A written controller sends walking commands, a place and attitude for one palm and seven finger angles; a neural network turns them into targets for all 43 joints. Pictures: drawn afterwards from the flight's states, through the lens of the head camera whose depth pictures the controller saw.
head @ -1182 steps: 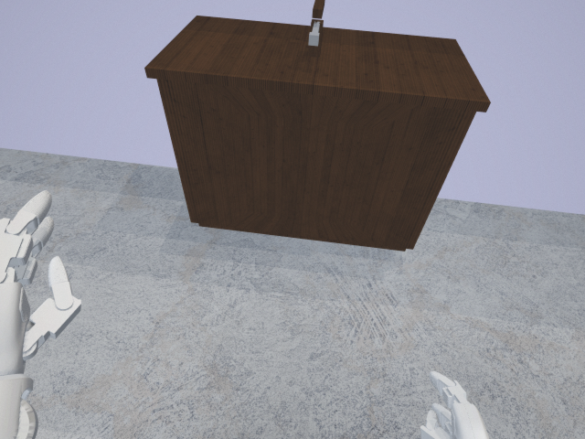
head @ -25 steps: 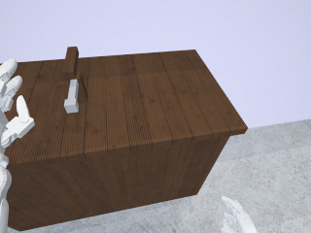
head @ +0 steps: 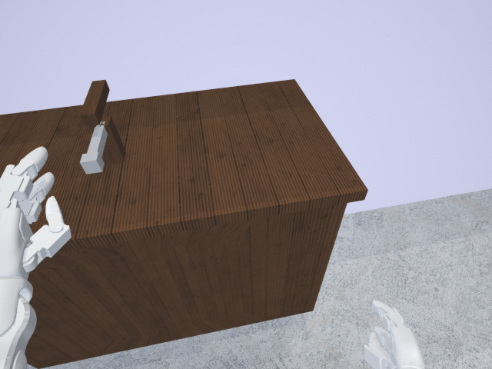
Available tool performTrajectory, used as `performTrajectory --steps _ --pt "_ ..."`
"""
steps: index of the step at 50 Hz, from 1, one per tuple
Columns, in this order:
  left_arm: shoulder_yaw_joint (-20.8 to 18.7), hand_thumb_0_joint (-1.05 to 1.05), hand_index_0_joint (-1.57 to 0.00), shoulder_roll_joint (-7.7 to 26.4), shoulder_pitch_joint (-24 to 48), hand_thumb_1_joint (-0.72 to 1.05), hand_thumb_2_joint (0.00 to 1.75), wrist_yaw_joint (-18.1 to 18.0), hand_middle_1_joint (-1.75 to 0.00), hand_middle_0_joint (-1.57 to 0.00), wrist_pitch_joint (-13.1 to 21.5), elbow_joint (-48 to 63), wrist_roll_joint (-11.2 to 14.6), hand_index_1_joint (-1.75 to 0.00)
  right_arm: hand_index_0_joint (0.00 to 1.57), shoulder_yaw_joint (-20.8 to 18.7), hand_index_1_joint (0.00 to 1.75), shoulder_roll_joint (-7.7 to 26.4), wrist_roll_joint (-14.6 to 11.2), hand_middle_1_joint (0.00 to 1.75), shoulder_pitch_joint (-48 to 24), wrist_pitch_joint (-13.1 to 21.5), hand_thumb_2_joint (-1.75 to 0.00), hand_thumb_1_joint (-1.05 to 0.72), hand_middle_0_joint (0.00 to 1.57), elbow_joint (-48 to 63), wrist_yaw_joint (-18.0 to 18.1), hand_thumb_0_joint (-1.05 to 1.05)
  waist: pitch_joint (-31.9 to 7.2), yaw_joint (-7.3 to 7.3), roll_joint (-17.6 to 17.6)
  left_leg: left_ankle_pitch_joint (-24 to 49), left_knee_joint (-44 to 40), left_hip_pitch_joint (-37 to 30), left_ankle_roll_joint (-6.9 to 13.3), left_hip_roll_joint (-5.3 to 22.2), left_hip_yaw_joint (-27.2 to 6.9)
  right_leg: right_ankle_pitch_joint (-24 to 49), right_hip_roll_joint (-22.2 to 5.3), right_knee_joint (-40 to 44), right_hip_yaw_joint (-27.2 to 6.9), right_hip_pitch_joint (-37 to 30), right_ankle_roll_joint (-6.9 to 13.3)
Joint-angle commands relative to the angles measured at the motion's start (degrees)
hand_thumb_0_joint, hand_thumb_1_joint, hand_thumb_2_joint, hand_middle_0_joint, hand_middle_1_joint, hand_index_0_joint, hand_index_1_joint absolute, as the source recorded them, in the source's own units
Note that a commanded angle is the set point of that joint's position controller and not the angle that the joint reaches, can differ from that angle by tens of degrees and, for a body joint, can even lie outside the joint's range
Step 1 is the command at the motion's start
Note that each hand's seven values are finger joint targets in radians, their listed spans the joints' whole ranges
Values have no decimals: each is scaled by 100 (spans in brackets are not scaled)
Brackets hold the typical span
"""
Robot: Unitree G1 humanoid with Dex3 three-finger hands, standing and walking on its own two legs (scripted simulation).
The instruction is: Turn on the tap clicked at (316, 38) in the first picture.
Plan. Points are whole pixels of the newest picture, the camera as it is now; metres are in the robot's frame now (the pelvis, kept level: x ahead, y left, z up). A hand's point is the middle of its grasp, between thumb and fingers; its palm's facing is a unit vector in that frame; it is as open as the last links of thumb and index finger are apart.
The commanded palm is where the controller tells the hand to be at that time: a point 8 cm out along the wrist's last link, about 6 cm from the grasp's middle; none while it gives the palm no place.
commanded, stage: turn the palm inward beside the body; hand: left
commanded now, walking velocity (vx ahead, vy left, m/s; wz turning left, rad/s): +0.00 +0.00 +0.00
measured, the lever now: (92, 163) +0.40 +0.33 +0.13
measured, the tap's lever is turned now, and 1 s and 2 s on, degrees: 0 0 0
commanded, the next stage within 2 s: reach beside the lever's end, fingers flat in 1.56 s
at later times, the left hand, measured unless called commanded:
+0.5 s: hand (51, 234) +0.22 +0.27 +0.18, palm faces +0.44 -0.87 -0.22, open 7.4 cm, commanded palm +0.16 +0.31 +0.20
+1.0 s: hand (53, 249) +0.20 +0.25 +0.18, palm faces +0.47 -0.87 -0.15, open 7.4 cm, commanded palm +0.14 +0.29 +0.20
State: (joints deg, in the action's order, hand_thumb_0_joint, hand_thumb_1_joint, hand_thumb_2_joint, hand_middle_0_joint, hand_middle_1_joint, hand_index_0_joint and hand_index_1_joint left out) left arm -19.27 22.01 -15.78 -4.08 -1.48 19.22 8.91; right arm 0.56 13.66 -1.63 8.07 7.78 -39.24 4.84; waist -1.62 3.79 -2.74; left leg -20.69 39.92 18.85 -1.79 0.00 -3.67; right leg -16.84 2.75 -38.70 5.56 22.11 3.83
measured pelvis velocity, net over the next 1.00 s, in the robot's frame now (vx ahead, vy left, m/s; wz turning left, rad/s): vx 0.01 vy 0.02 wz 0.01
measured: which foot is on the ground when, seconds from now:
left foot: down 0.00-1.00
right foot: down 0.00-1.00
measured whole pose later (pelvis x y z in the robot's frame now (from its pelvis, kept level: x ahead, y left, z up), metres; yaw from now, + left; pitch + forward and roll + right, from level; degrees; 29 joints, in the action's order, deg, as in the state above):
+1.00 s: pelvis +0.01 +0.02 +0.01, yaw +1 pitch -3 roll +0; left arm -14.6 14.5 -26.1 -9.1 -13.0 34.4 13.1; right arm 3.4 12.8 -2.3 10.0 12.2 -38.2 5.8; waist -3.2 5.5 -3.1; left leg -19.2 34.5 12.8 0.0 -1.9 -3.2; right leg -15.9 0.9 -34.5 4.9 16.4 3.3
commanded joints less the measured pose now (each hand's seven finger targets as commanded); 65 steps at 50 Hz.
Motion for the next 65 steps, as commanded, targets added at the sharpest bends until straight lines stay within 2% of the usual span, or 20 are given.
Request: performTrajectory --steps 1,3,7,9,14,15,22,24,27,35,42,44,46,48,52,57,58,62,63,65 --pt "-1183 0 -20 1251 142 90 90 -347 -30 -20 457 1488 183 -30 20 -227 30 491 -24 30 -897 322 -90 -90 20 949 -23 0 -644 192 364 64 -276 827 141 106 132 -1293 -1171 1538 -1791 -1080 -575" --pt "-1250 0 -20 1198 -155 90 90 -401 -30 -20 429 1524 198 -30 20 -214 30 509 -46 30 -869 357 -90 -90 20 953 -33 0 -677 174 304 352 -300 727 189 97 173 -500 -1103 1385 -1655 -1113 -581" --pt "-867 0 -20 839 -293 90 90 -284 -30 -20 384 1804 235 -30 20 -219 30 602 -25 30 -556 485 -90 -90 20 1011 -9 0 -889 75 266 1070 -437 386 308 21 251 769 -805 1004 -1045 -1068 -516" --pt "-699 0 -20 716 -203 90 90 -204 -30 -20 427 1846 222 -30 20 -197 30 632 -24 30 -445 606 -90 -90 20 1007 21 0 -811 12 329 1277 -542 175 380 -10 244 1011 -622 878 -713 -888 -457" --pt "-498 0 -20 610 -213 90 90 -162 -30 -20 631 2348 132 -30 20 -159 30 607 5 30 -309 897 -90 -90 20 1065 63 0 -997 91 -230 1829 -708 -247 347 -47 196 1311 -456 604 -292 -812 -287" --pt "-482 0 -20 549 -390 90 90 -177 -30 -20 636 2297 146 -30 20 -170 30 609 12 30 -279 928 -90 -90 20 1063 62 0 -989 108 16 1897 -725 -236 331 -30 167 1362 -435 589 -246 -843 -288" --pt "-481 0 -20 394 -562 90 90 -293 -30 -20 237 2291 250 -30 20 -122 30 578 -2 30 -378 906 -90 -90 20 1078 61 0 -741 173 100 1899 -884 -201 202 -1 115 1192 -412 690 -155 -863 -273" --pt "-350 0 -20 291 -470 90 90 -318 -30 -20 101 2418 197 -30 20 -76 30 534 -19 30 -425 880 -90 -90 20 1092 49 0 -705 160 -142 1972 -920 -280 152 3 109 1165 -412 695 -138 -831 -252" --pt "-279 0 -20 245 -461 90 90 -314 -30 -20 -79 2426 263 -30 20 -67 30 551 -18 30 -495 836 -90 -90 20 1105 72 0 -621 139 96 1700 -986 -268 184 12 89 944 -396 810 -147 -837 -273" --pt "-102 0 -20 158 -220 90 90 -420 -30 -20 -415 2614 230 -30 20 27 30 500 -47 30 -698 760 -90 -90 20 1113 114 0 -413 142 -163 1100 -1177 -283 184 -4 29 337 -386 987 -182 -779 -252" --pt "-89 0 -20 126 -305 90 90 -523 -30 -20 -609 2729 329 -30 20 46 30 507 -47 30 -793 769 -90 -90 20 1115 127 0 -423 163 31 896 -1208 -257 238 -28 25 185 -403 1105 -215 -893 -271" --pt "-8 0 -20 33 -293 90 90 -530 -30 -20 -674 2756 331 -30 20 72 30 483 -79 30 -850 777 -90 -90 20 1106 116 0 -331 154 -152 778 -1224 -244 229 -33 31 85 -409 1129 -236 -837 -264" --pt "-32 0 -20 48 -382 90 90 -551 -30 -20 -731 2752 376 -30 20 56 30 504 -76 30 -862 782 -90 -90 20 1100 119 0 -313 158 94 697 -1221 -202 268 -32 25 3 -411 1188 -255 -887 -280" --pt "-85 0 -20 101 -393 90 90 -584 -30 -20 -782 2835 369 -30 20 75 30 495 -102 30 -912 793 -90 -90 20 1097 115 0 -291 184 -120 655 -1206 -191 275 -46 50 -47 -421 1211 -276 -875 -281" --pt "-85 0 -20 67 -304 90 90 -645 -30 -20 -889 2801 455 -30 20 58 30 516 -96 30 -901 809 -90 -90 20 1088 130 0 -285 156 154 530 -1155 -150 321 -63 56 -228 -447 1318 -355 -899 -322" --pt "-76 0 -20 64 -189 90 90 -653 -30 -20 -1053 2814 525 -30 20 48 30 523 -121 30 -956 847 -90 -90 20 1059 137 0 -286 149 153 510 -1060 -130 350 -77 97 -404 -511 1467 -510 -969 -356" --pt "-128 0 -20 88 -170 90 90 -665 -30 -20 -1077 2838 525 -30 20 62 30 514 -141 30 -1007 868 -90 -90 20 1044 131 0 -262 160 -10 499 -1051 -152 347 -84 93 -415 -511 1488 -522 -948 -346" --pt "-78 0 -20 70 -275 90 90 -680 -30 -20 -1129 2820 510 -30 20 38 30 521 -118 30 -963 859 -90 -90 20 1052 116 0 -267 165 231 658 -982 -109 362 -71 113 -335 -557 1526 -611 -1026 -382" --pt "-94 0 -20 104 -259 90 90 -678 -30 -20 -1124 2854 478 -30 20 55 30 514 -141 30 -992 859 -90 -90 20 1031 103 0 -219 170 -52 645 -987 -164 354 -71 119 -343 -549 1535 -590 -968 -360" --pt "-96 0 -20 71 -333 90 90 -691 -30 -20 -1099 2844 502 -30 20 40 30 508 -124 30 -956 869 -90 -90 20 1063 99 0 -308 175 187 709 -975 -109 358 -75 110 -235 -562 1489 -615 -1044 -388"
